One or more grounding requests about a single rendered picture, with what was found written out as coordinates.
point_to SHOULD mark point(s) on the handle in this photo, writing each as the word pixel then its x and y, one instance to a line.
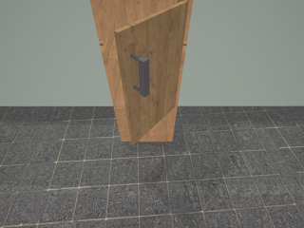
pixel 144 79

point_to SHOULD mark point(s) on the cupboard door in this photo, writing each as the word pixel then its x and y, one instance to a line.
pixel 158 37

